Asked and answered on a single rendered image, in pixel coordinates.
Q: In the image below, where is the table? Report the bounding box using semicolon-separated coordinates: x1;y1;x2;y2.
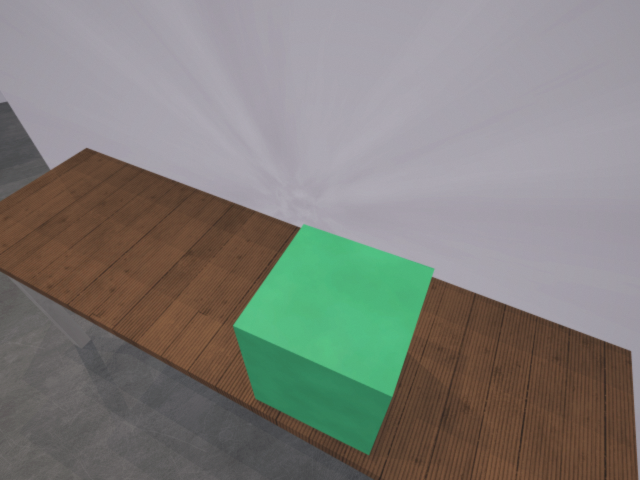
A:
0;148;638;480

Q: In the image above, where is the carton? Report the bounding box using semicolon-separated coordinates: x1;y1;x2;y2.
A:
233;224;434;455

